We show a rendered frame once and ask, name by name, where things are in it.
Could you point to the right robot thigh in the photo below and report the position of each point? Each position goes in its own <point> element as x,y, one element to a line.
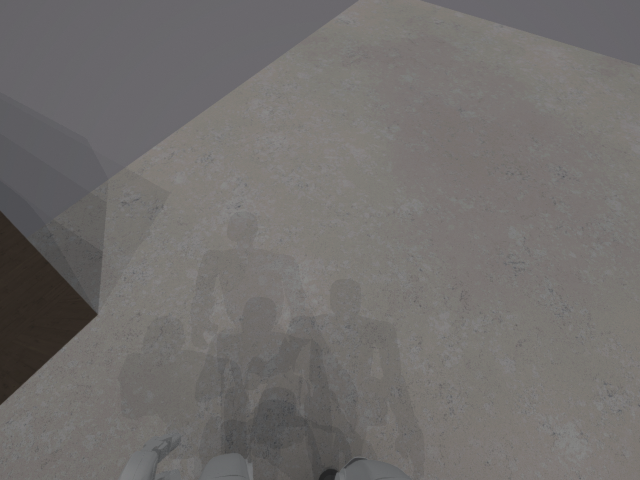
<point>371,470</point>

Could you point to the left robot hand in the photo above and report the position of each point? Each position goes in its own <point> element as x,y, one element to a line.
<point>142,464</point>

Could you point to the right robot shin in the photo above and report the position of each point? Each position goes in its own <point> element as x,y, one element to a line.
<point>355,459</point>

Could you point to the cabinet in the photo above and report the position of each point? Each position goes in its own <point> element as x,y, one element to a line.
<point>39,310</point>

